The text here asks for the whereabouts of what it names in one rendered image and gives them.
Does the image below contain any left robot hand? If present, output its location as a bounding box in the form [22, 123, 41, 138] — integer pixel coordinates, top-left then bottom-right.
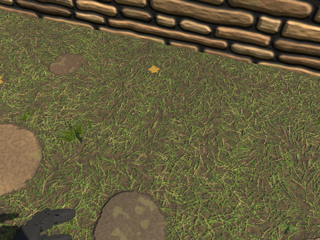
[13, 208, 76, 240]

